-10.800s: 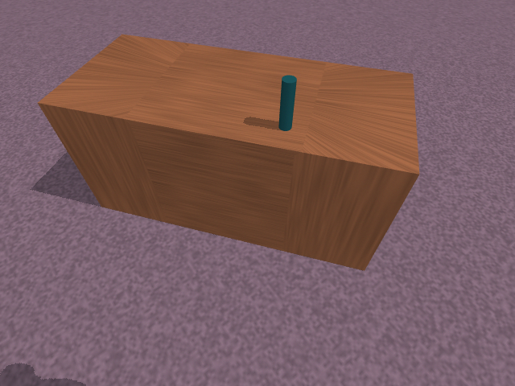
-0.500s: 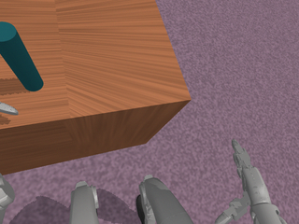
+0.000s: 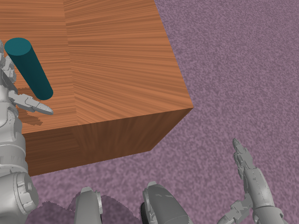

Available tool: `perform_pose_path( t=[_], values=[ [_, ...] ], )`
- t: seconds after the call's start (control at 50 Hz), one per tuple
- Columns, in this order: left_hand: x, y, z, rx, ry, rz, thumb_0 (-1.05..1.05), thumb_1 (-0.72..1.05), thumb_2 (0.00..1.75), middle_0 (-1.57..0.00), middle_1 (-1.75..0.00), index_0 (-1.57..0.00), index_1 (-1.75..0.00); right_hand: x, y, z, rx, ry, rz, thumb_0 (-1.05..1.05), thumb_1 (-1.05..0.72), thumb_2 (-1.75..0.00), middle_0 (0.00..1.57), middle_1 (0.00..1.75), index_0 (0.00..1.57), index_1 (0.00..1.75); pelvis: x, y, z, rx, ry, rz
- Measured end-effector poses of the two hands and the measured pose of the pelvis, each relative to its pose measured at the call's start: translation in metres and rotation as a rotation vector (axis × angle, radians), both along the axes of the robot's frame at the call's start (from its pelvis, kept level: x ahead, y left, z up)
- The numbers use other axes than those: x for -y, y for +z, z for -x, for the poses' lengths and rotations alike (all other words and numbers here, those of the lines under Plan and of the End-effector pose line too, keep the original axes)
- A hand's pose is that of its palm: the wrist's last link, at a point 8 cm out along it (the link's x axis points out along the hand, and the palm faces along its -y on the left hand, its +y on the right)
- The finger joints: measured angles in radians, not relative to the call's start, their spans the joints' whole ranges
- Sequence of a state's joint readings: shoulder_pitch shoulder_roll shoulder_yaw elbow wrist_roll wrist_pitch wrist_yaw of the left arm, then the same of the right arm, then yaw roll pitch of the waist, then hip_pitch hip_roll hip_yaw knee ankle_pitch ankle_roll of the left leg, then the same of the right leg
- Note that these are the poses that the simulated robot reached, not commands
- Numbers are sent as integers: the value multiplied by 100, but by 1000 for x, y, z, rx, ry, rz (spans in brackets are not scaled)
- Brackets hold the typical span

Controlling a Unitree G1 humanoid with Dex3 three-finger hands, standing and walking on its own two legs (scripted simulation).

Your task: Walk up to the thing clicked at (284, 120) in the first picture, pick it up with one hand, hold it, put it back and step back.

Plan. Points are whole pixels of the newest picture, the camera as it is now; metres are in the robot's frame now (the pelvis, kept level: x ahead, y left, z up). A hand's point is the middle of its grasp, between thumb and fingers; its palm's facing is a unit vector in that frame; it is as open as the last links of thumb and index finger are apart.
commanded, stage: close in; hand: left
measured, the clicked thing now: (33, 74) +0.49 +0.19 +0.04
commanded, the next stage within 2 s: close in 0.02 s
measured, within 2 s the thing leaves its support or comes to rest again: leaves its support in 1.36 s
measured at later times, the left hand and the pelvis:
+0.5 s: hand (42, 77) +0.50 +0.18 +0.01, palm faces +0.10 -0.99 +0.01, open 15.7 cm; pelvis +0.01 -0.01 +0.01, yaw +0 degrees
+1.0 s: hand (39, 78) +0.49 +0.19 +0.02, palm faces +0.12 -0.99 +0.01, open 8.8 cm; pelvis +0.00 +0.00 +0.01, yaw +0 degrees
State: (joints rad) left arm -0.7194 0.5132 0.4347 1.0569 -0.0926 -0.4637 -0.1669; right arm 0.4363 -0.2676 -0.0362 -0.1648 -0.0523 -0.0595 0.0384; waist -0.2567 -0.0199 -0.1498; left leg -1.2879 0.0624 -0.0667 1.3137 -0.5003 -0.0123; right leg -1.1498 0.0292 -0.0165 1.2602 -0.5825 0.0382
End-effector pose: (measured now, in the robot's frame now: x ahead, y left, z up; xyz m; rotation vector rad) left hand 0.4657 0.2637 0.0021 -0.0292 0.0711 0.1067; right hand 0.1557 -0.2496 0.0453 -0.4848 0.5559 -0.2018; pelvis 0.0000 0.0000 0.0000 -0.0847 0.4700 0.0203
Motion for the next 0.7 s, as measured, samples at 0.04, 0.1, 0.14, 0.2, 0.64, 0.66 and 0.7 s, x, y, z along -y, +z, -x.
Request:
perform_pose_path(
  t=[0.04,0.1,0.14,0.2,0.64,0.66,0.7],
  values=[
    [5,0,0,-2,-7,5,-1,-61,0,-5,-3,-7,-3,-2,-1,-4,-3,5,-12,-1,54,-5,6,6,6,6,0,2,-3,0,0,-1],
    [11,0,0,-5,-13,9,-1,-61,0,-5,-2,-6,-3,-3,-1,-7,-10,8,-26,-1,53,-5,6,6,6,6,0,3,-7,2,0,-2],
    [15,1,1,-6,-16,12,-1,-61,0,-5,-2,-6,-2,-3,-2,-9,-15,6,-32,-1,53,-5,6,6,6,6,0,4,-9,4,-1,-3],
    [21,1,2,-6,-21,10,-1,-60,0,-6,-2,-7,-3,-2,-3,-9,-24,-1,-42,-1,53,-5,6,6,6,6,0,6,-12,8,-4,-6],
    [28,5,4,1,24,2,-1,-47,19,-54,-38,-55,-37,10,3,2,-31,-8,-42,-1,50,-5,6,5,6,6,8,7,-5,25,-12,-20],
    [28,6,5,8,25,0,-1,-46,21,-56,-40,-57,-39,10,3,3,-32,-11,-42,-1,50,-5,6,5,6,6,9,7,-5,26,-12,-21],
    [29,10,6,23,16,-7,-1,-42,25,-61,-44,-62,-44,10,3,4,-33,-13,-42,-1,50,-5,6,5,5,6,9,8,-4,29,-9,-20]
  ],
)
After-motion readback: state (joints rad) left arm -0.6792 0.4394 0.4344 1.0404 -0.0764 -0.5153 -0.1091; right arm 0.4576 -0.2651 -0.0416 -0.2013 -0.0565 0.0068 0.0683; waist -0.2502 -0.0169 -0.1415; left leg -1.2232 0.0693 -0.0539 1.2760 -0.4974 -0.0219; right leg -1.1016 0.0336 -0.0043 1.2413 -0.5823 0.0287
